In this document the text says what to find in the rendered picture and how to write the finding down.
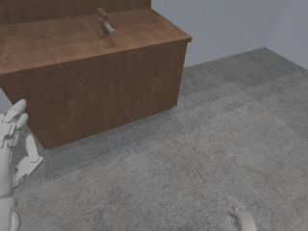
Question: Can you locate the robot right hand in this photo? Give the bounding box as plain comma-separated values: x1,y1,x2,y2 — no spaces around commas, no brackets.
221,194,258,231

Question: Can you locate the counter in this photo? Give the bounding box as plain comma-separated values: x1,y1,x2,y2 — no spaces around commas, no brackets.
0,0,193,150

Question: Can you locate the tap lever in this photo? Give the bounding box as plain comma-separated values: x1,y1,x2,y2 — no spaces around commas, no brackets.
103,22,116,37

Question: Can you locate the robot left forearm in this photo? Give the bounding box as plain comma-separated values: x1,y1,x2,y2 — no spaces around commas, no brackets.
0,196,21,231

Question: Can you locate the robot left hand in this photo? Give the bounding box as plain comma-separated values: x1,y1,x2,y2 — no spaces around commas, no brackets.
0,99,43,197

